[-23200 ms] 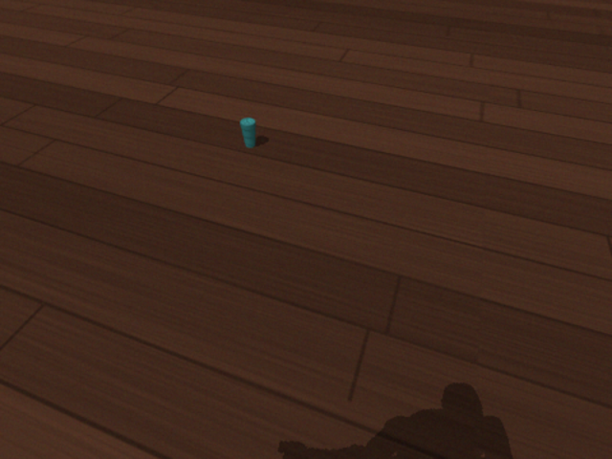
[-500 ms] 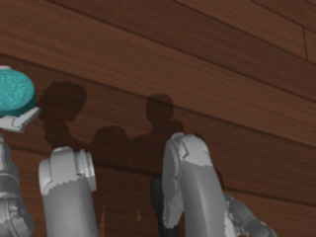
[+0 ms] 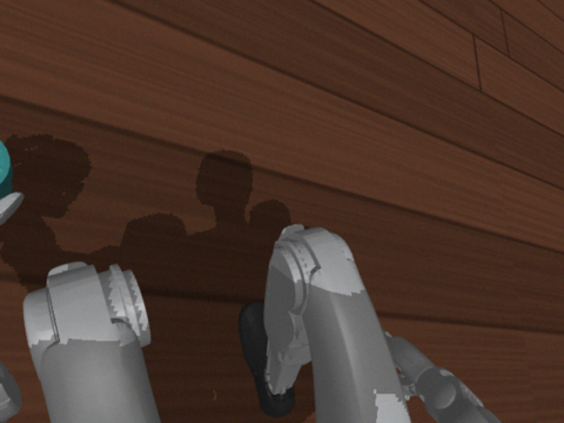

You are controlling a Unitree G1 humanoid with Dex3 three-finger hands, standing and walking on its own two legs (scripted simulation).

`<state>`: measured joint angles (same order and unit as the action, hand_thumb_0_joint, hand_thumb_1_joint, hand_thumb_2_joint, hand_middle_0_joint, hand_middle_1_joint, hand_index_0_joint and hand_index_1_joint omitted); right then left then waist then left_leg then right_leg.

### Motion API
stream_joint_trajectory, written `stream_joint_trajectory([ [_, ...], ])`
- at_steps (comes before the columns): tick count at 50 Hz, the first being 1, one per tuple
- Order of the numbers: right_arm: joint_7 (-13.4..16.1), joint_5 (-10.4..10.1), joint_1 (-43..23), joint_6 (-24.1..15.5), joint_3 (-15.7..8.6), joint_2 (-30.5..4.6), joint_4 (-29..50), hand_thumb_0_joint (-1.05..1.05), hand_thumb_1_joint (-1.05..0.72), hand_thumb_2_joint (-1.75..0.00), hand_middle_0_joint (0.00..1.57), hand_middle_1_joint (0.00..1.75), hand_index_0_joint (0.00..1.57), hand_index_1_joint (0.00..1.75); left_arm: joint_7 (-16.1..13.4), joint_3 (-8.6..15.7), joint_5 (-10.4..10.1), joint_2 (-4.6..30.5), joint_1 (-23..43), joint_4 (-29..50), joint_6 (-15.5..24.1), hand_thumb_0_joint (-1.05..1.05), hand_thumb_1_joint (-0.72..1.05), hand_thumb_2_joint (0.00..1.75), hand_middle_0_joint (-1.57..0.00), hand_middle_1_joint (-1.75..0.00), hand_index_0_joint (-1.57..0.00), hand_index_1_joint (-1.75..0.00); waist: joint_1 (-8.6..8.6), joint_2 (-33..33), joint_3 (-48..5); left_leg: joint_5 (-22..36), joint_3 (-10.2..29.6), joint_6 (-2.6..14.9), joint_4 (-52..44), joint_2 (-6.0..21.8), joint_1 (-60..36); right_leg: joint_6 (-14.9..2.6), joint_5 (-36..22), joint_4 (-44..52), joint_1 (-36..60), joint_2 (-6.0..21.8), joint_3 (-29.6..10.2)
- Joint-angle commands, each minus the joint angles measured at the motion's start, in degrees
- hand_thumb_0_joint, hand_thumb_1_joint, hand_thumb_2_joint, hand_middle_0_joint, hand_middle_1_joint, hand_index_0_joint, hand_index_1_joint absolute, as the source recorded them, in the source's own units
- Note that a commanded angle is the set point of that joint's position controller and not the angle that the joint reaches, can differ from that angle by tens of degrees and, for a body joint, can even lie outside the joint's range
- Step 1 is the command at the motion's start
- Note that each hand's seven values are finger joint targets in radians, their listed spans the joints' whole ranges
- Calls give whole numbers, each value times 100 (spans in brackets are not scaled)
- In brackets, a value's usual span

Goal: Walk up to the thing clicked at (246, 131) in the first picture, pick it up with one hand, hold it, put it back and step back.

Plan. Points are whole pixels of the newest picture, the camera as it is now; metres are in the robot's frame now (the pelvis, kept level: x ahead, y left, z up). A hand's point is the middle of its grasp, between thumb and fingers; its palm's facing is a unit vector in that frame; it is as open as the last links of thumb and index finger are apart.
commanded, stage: lower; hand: left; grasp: from the side
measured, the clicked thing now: out of the picture +0.43 +0.29 -0.16
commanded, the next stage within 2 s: loosen in 0.92 s
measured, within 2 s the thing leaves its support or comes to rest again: rests again in 1.02 s
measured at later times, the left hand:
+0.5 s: hand out of the picture +0.44 +0.29 -0.16, palm faces +0.38 -0.92 +0.00, open 11.1 cm
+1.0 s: hand out of the picture +0.44 +0.29 -0.18, palm faces +0.39 -0.92 +0.01, open 11.1 cm
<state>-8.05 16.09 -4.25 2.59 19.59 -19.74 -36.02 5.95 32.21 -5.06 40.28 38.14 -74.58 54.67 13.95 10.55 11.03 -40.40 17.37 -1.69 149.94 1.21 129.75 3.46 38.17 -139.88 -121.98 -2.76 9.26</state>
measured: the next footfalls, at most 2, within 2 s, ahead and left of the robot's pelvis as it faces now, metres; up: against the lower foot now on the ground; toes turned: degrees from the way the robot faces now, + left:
none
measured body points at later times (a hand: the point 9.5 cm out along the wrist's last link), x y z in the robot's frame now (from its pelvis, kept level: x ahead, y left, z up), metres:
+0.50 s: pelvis -0.01 +0.01 +0.00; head +0.23 +0.18 +0.34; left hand +0.41 +0.34 -0.16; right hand +0.14 -0.25 -0.05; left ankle +0.08 +0.13 -0.25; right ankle +0.12 -0.13 -0.25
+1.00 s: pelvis -0.01 +0.01 +0.00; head +0.23 +0.19 +0.33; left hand +0.41 +0.34 -0.17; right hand +0.14 -0.24 -0.04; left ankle +0.08 +0.13 -0.25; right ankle +0.12 -0.13 -0.25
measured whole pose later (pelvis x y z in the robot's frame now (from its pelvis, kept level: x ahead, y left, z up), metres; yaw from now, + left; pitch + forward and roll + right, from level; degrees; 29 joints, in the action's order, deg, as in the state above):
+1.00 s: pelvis -0.01 +0.01 +0.00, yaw -4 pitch +12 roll -18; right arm -8.2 20.8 -9.7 2.8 29.6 -20.8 -31.6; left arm -1.5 31.3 -3.7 49.5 38.8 -84.1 62.4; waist 15.5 15.8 17.3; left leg -41.2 22.7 -0.2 153.1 1.7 127.5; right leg 4.3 36.3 -138.0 -117.6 -5.2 13.3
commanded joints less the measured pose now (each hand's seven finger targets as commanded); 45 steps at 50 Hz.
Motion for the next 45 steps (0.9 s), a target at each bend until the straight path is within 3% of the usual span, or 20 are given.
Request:
stream_joint_trajectory([
  [1,97,81,303,35,-450,-1918,205,0,-92,-91,20,30,20,30,-70,38,-36,1239,1444,770,537,0,8,110,-115,-126,-117,-125,350,-2789,-3381,801,-562,18,-1753,252,-2459,-441,-1152,1063,1604,-165,683],
  [2,92,105,304,26,-425,-1931,226,0,-92,-91,20,30,20,30,-84,67,-79,1150,1285,707,565,0,9,111,-115,-127,-117,-126,350,-2726,-3417,868,-545,15,-1743,256,-2496,-429,-1233,1065,1709,-166,703],
  [6,89,164,264,38,-284,-1947,259,0,-92,-91,20,30,20,30,-226,130,-73,1375,1317,560,658,0,8,112,-115,-127,-117,-126,392,-2602,-3369,880,-504,40,-1646,257,-2357,-403,-1277,1107,1904,-207,737],
  [10,94,232,157,52,-211,-2025,273,0,-92,-91,20,30,20,30,-278,-8,6,1380,1317,415,751,0,10,113,-113,-126,-116,-125,470,-2735,-3190,827,-421,4,-1694,292,-2477,-403,-1241,1058,1789,-224,820],
  [15,81,272,13,47,-75,-2061,362,0,-92,-91,20,30,20,30,-395,66,-10,1569,1340,235,854,0,9,114,-114,-127,-117,-127,538,-2620,-3009,605,-348,35,-1667,297,-2319,-378,-1099,1098,1805,-257,898],
  [20,87,323,-65,56,13,-2107,402,0,-91,-90,20,30,20,30,-487,74,21,1700,1298,145,958,0,10,113,-113,-126,-115,-125,544,-2718,-2892,701,-280,3,-1690,328,-2399,-381,-1180,1059,1809,-280,955],
  [30,81,404,-174,76,153,-2155,414,0,-91,-90,20,30,20,30,-626,-38,43,1741,1413,94,1071,0,12,116,-116,-128,-117,-128,714,-2807,-2808,854,-136,-18,-1654,379,-2562,-350,-1368,1024,1876,-323,1045],
  [32,90,405,-232,63,173,-2143,446,0,-91,-91,20,30,20,30,-658,11,47,1809,1350,48,1086,0,12,115,-115,-126,-117,-126,662,-2738,-2721,775,-170,7,-1635,373,-2442,-351,-1302,1063,1878,-331,1039],
  [38,100,449,-259,77,227,-2139,460,0,-90,-90,20,30,20,30,-680,-45,89,1816,1245,-87,1105,0,14,117,-113,-126,-115,-126,679,-2693,-2756,803,-127,3,-1606,397,-2519,-342,-1332,1080,1931,-375,1082],
  [43,99,464,-346,93,255,-2179,483,0,-90,-90,20,30,20,30,-717,-73,105,1879,1334,-122,1138,0,12,117,-115,-127,-116,-127,719,-2765,-2484,580,-45,-7,-1689,424,-2450,-351,-1157,1070,1752,-382,1131],
  [45,97,473,-330,84,290,-2176,495,0,-90,-90,20,30,20,30,-749,-47,100,1897,1239,-143,1165,0,15,118,-115,-126,-116,-126,705,-2752,-2600,757,-31,-12,-1655,424,-2525,-342,-1310,1055,1887,-390,1131],
])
